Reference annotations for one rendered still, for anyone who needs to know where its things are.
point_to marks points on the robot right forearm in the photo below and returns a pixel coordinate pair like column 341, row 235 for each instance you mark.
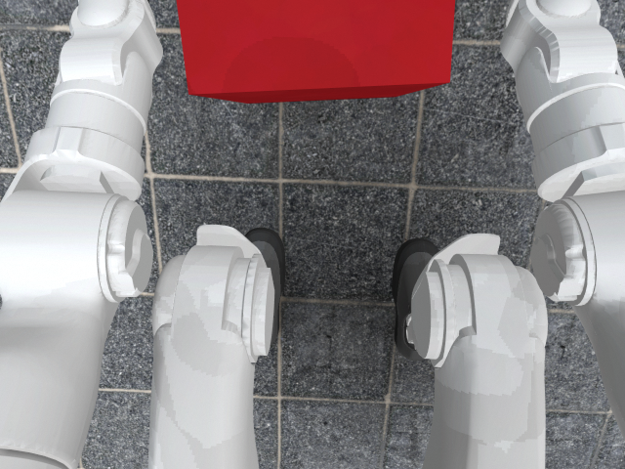
column 571, row 90

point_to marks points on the carton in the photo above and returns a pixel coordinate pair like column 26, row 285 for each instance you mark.
column 274, row 51

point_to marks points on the robot left forearm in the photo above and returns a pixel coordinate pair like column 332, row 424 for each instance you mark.
column 93, row 137

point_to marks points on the right robot thigh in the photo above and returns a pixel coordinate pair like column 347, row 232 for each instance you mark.
column 489, row 408

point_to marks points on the right robot upper arm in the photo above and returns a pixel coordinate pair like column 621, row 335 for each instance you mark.
column 578, row 256

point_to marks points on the left robot upper arm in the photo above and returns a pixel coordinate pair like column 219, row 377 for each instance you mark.
column 67, row 260

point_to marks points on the robot thigh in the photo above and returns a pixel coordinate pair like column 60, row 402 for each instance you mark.
column 489, row 408
column 201, row 406

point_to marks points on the left robot thigh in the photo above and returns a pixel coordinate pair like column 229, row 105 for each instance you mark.
column 201, row 406

